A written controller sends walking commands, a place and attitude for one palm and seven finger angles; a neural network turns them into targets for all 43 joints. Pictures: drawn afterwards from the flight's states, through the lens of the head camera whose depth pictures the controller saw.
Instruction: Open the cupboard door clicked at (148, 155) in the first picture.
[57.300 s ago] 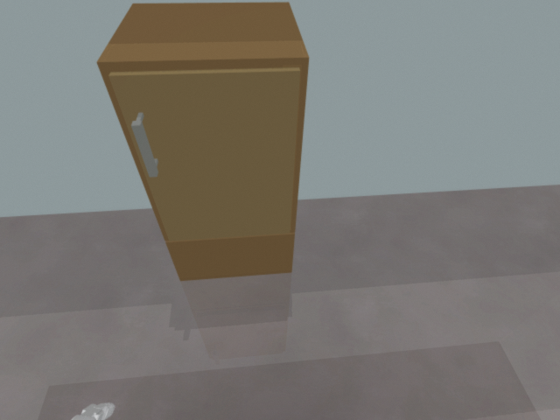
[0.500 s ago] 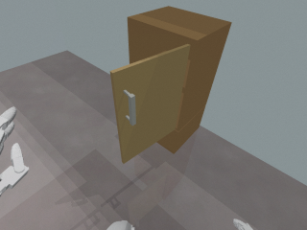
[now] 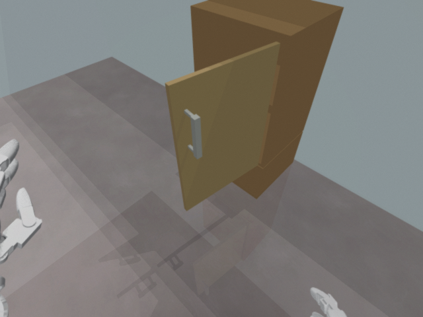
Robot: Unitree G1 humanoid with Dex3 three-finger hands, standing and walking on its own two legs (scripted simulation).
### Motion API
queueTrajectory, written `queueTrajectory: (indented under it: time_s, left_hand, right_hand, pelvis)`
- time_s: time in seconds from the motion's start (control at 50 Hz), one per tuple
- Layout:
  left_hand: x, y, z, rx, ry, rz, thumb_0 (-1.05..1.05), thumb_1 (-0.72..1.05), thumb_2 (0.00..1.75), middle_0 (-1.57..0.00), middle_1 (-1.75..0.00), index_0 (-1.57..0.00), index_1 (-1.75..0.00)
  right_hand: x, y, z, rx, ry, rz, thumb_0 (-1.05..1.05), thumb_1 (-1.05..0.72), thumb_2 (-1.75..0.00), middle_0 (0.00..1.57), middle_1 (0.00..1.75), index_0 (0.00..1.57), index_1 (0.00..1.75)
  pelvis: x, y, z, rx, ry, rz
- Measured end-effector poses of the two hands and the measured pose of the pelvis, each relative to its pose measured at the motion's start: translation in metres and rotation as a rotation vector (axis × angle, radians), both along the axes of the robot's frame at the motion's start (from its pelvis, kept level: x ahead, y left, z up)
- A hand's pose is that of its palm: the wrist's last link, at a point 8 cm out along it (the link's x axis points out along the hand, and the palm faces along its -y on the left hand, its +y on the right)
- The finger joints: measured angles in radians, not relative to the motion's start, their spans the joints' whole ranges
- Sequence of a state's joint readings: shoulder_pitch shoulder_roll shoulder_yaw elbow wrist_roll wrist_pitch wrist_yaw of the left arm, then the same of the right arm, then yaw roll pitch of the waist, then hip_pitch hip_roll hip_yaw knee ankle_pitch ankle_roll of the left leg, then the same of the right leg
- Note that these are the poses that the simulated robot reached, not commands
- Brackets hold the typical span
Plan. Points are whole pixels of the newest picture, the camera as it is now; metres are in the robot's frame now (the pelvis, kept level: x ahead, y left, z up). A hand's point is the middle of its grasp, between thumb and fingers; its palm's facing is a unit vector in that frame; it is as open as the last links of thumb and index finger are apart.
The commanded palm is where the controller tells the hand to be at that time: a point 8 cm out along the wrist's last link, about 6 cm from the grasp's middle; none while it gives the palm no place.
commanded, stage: stop stepping back and stand still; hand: left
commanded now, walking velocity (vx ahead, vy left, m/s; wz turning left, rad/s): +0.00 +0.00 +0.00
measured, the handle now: (192, 134) +0.62 +0.10 -0.03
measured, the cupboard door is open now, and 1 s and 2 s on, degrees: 81 81 81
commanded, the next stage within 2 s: let the arm hang, fingers relaxed in 0.50 s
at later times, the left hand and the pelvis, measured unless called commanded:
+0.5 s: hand (43, 198) +0.24 +0.26 +0.17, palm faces +0.35 -0.79 -0.50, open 7.4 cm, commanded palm +0.18 +0.31 +0.19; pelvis +0.03 +0.02 +0.02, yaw -2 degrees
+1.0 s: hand out of the picture +0.05 +0.19 -0.16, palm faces +0.02 -0.98 -0.19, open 6.9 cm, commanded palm none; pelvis +0.00 +0.00 +0.02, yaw +1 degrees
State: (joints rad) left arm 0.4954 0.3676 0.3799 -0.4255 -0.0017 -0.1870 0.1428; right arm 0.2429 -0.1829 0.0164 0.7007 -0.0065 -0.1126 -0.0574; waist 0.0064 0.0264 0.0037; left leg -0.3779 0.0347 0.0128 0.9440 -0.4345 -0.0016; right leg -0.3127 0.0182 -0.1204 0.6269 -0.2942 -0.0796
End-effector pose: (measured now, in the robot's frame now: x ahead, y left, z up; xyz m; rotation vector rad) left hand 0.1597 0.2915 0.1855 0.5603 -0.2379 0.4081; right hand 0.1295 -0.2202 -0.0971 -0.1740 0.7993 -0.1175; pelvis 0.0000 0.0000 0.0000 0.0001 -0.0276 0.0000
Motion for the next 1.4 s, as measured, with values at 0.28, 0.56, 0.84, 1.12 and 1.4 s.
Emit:
queueTrajectory:
  time_s: [0.28, 0.56, 0.84, 1.12, 1.4]
  left_hand:
    - [0.029, 0.025, 0.014, 0.031, -0.019, -0.004, 0.01, 0.88, 0.9, -0.21, -0.3, -0.21, -0.3]
    - [0.036, 0.013, 0.01, 0.019, 0.078, -0.053, 0.01, 0.88, 0.9, -0.22, -0.3, -0.21, -0.3]
    - [-0.042, -0.036, -0.272, -0.452, 1.216, 0.045, 0.01, 0.9, 0.9, -0.2, -0.29, -0.2, -0.29]
    - [-0.154, -0.045, -0.304, -0.596, 1.521, 0.243, -0.01, 0.95, 0.9, -0.21, -0.3, -0.2, -0.3]
    - [-0.162, -0.055, -0.305, -0.626, 1.556, 0.254, 0.0, 0.91, 0.9, -0.2, -0.29, -0.2, -0.29]
  right_hand:
    - [0.042, -0.007, 0.036, -0.085, -0.088, -0.033, 0.02, -0.9, -0.9, 0.2, 0.3, 0.2, 0.3]
    - [0.054, 0.006, 0.037, -0.029, -0.104, -0.03, 0.02, -0.9, -0.9, 0.2, 0.3, 0.2, 0.3]
    - [-0.028, -0.019, -0.026, -0.016, 0.292, -0.011, 0.01, -0.91, -0.9, 0.2, 0.3, 0.2, 0.3]
    - [-0.146, 0.004, -0.034, 0.031, 0.671, -0.062, 0.01, -0.91, -0.9, 0.2, 0.3, 0.2, 0.3]
    - [-0.154, 0.038, -0.041, 0.106, 0.678, -0.079, 0.01, -0.91, -0.9, 0.2, 0.3, 0.2, 0.3]
  pelvis:
    - [0.026, 0.015, 0.012, 0.005, 0.017, -0.03]
    - [0.029, 0.016, 0.016, -0.003, 0.03, -0.039]
    - [0.009, 0.015, 0.007, 0.022, 0.039, -0.004]
    - [0.003, 0.007, 0.018, -0.001, 0.008, 0.012]
    - [0.008, 0.014, 0.02, 0.004, 0.005, -0.004]
